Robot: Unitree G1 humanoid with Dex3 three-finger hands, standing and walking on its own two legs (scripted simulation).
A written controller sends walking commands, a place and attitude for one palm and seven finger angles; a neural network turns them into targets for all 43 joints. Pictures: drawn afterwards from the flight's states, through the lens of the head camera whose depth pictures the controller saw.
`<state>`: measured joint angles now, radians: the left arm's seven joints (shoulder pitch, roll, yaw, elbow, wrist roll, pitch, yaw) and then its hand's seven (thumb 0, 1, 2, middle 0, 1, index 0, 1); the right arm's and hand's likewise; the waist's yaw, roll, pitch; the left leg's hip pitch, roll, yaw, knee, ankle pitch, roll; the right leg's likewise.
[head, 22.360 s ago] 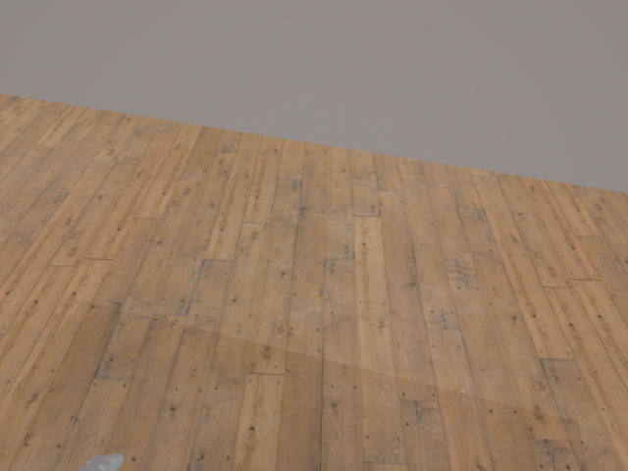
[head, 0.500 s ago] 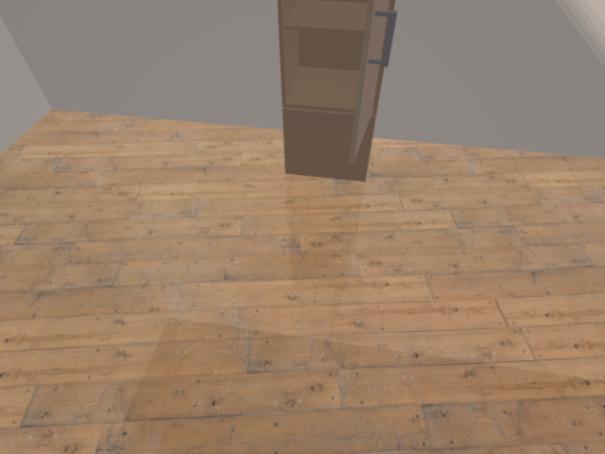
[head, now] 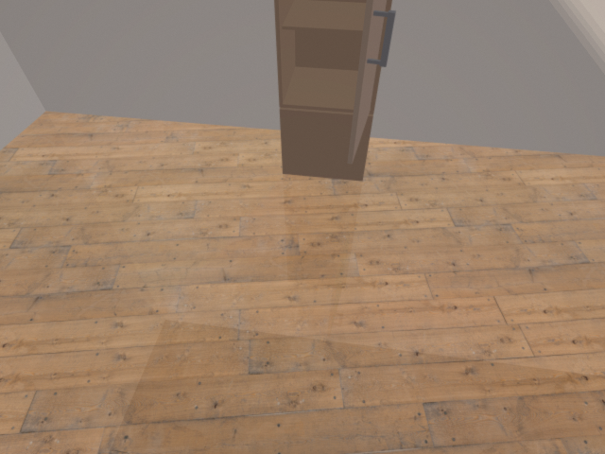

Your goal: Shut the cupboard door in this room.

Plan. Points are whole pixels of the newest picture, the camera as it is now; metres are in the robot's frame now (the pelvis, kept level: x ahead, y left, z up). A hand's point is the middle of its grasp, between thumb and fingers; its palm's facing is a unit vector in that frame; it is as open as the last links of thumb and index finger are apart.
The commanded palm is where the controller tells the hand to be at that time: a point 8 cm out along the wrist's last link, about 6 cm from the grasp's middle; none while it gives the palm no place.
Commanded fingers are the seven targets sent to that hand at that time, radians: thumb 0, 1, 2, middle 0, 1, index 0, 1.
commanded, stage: look at it before walking up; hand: left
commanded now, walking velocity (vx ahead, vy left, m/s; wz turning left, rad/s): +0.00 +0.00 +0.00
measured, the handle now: (380, 39) +1.16 -0.17 +0.06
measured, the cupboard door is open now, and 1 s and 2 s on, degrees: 81 81 81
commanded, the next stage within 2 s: walk around to get in front in 0.08 s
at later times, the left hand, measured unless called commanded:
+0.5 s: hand out of the picture +0.00 +0.20 -0.19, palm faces -0.08 -0.98 -0.20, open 7.4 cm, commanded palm none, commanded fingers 0.00 0.90 0.90 -0.20 -0.30 -0.20 -0.30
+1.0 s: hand out of the picture +0.10 +0.18 -0.17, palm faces -0.33 -0.91 -0.25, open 7.4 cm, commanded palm none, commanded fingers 0.00 0.90 0.90 -0.20 -0.30 -0.20 -0.30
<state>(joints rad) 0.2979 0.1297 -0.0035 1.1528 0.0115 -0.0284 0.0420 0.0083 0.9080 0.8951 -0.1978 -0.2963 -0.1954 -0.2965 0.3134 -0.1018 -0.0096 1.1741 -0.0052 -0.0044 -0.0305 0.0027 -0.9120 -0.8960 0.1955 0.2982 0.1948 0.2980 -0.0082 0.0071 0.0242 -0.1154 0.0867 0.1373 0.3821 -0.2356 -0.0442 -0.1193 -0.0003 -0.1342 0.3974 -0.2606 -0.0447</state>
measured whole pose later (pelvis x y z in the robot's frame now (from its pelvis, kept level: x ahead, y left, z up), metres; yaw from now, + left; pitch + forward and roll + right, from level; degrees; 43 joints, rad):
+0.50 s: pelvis -0.02 +0.02 -0.02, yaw -8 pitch +0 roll +1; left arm 0.26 0.16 0.06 1.06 0.03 0.05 0.00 0.01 0.90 0.89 -0.20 -0.30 -0.20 -0.30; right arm 0.22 -0.15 -0.07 1.05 -0.01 0.01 -0.04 0.00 -0.91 -0.90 0.20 0.30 0.20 0.30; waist 0.01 -0.02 0.08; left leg -0.23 0.11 0.27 0.57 -0.33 -0.01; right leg -0.35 -0.01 -0.03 0.72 -0.36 -0.01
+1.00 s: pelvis -0.02 +0.01 +0.00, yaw -23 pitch +1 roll +1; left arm 0.22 0.22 0.05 0.93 0.02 0.02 -0.01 0.01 0.90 0.89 -0.20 -0.30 -0.20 -0.30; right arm 0.05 -0.26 -0.07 0.91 -0.01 0.05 -0.02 0.00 -0.91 -0.90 0.20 0.30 0.19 0.30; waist 0.04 0.00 0.10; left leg -0.45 0.07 -0.01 0.99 -0.40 -0.09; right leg -0.28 0.08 0.07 0.48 -0.22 -0.06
